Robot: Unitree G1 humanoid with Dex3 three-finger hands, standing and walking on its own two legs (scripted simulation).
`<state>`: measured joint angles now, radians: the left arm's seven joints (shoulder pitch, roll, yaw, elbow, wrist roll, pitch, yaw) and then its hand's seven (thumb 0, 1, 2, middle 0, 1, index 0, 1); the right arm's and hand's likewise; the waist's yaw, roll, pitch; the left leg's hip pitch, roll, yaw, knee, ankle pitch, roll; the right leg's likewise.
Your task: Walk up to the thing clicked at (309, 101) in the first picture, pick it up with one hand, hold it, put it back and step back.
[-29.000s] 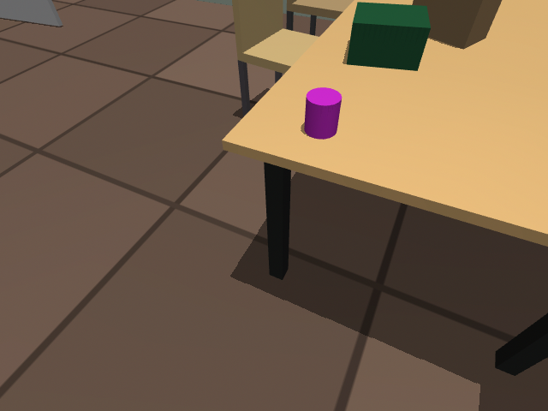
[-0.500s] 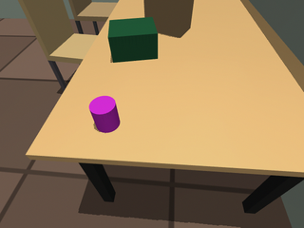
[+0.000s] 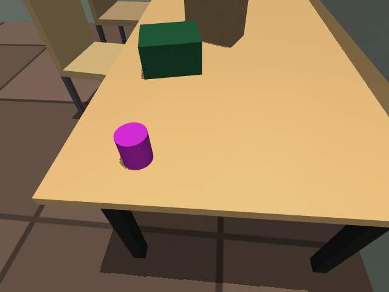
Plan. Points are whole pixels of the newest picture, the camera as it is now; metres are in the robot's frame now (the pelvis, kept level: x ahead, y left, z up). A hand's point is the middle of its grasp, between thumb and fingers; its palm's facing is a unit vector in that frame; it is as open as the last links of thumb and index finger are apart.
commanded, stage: stand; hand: left
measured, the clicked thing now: (134, 146) +0.47 +0.18 +0.01
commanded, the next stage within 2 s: step back in 0.10 s
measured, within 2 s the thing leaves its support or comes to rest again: neither
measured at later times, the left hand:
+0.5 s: hand out of the picture +0.08 +0.31 -0.18, palm faces -0.03 -0.93 -0.37, open 7.4 cm
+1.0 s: hand out of the picture -0.07 +0.29 -0.15, palm faces -0.07 -0.91 -0.40, open 7.4 cm
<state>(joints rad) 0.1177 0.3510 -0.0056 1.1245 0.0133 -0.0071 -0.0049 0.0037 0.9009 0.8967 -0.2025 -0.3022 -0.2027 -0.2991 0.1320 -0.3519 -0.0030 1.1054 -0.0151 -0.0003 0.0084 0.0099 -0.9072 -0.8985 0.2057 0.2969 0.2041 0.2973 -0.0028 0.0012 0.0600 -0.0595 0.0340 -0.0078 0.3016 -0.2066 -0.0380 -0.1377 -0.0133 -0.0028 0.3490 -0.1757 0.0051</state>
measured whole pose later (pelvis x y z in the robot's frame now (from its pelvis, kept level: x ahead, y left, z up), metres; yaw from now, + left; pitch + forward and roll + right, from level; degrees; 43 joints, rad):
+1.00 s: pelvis -0.18 +0.03 -0.02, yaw -3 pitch -2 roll +2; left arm 0.16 0.35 0.06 0.83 0.03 0.05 0.00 0.01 0.90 0.90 -0.20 -0.30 -0.20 -0.30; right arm 0.14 -0.41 -0.04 0.87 0.00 0.04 -0.02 0.01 -0.91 -0.90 0.21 0.30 0.21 0.30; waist 0.01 0.02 0.16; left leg -0.43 -0.12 -0.12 1.09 -0.51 -0.01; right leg -0.27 0.01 0.04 0.60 -0.30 -0.03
